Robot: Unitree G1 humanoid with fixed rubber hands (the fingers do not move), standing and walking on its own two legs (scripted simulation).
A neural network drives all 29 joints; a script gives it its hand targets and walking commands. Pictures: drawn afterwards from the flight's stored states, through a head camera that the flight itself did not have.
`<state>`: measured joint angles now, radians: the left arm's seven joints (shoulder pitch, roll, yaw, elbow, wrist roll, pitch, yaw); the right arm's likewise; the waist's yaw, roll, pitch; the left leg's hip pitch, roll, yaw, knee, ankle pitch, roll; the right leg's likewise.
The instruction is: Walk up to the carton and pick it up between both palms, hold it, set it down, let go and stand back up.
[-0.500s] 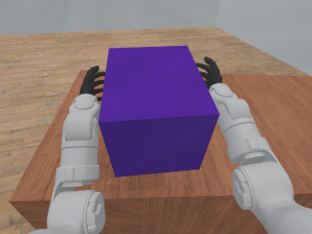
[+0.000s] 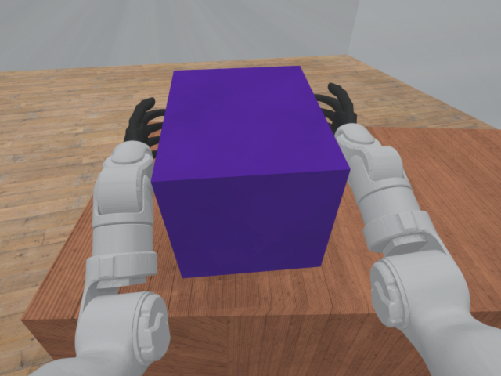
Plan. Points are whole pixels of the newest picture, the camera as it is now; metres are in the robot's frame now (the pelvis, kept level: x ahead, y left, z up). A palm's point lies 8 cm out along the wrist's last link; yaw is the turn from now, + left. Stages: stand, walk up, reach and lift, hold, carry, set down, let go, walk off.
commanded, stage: hold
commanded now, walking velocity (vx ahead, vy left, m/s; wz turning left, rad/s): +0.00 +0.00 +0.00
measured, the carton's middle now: (244, 165) +0.38 +0.00 +0.20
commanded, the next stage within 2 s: none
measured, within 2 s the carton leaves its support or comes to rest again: neither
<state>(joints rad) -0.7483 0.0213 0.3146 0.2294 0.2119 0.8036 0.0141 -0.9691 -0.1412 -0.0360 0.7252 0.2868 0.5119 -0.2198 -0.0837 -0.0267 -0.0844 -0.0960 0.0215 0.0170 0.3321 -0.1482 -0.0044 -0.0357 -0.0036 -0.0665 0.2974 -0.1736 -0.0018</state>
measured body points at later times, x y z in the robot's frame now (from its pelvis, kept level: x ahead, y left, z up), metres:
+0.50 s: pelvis +0.01 +0.00 +0.00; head -0.06 +0.01 +0.44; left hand +0.40 +0.15 +0.25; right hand +0.41 -0.16 +0.28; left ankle +0.03 +0.12 -0.75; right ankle +0.00 -0.11 -0.75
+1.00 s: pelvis -0.01 +0.00 +0.00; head -0.09 +0.02 +0.44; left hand +0.37 +0.16 +0.27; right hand +0.38 -0.15 +0.29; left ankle +0.03 +0.12 -0.75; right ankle +0.00 -0.11 -0.75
